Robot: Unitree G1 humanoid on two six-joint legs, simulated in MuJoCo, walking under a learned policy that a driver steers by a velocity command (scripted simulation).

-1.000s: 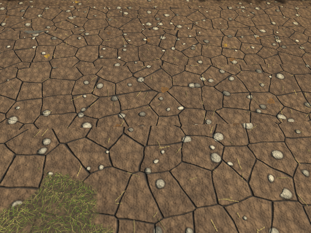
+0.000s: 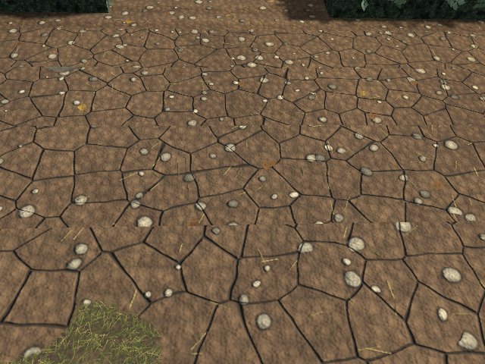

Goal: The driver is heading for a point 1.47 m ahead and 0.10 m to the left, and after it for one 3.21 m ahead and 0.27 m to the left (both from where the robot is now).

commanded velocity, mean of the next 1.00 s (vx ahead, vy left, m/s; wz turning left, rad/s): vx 0.46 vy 0.00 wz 0.00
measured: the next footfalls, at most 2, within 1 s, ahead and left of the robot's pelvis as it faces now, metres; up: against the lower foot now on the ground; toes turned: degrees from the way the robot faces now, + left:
right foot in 0.52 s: +0.32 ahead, -0.12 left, +0.00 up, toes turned -3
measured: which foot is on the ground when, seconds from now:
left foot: down 0.00-0.54, up 0.56-1.00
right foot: down 0.00-0.02, up 0.04-0.50, down 0.52-1.00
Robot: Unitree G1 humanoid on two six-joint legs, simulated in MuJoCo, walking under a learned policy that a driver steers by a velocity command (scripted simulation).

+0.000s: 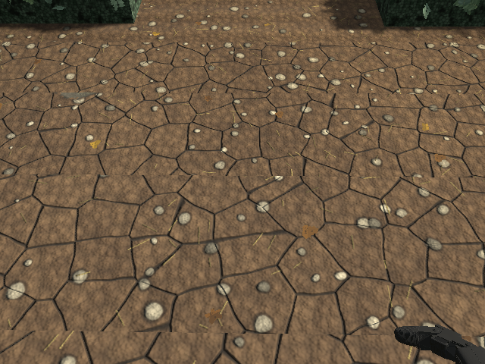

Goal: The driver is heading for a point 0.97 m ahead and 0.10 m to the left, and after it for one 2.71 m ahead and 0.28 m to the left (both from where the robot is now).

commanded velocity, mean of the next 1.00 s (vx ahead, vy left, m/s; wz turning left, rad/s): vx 0.50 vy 0.00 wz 0.11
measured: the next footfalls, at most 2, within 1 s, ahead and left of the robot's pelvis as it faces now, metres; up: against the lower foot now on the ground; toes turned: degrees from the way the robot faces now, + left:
left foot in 0.02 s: +0.17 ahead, +0.10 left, -0.16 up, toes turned +2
right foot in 0.50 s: +0.44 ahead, -0.13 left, -0.16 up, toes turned -1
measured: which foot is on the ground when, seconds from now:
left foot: up 0.00-0.00, down 0.02-0.52, up 0.54-1.00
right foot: down 0.00-0.02, up 0.04-0.48, down 0.50-1.00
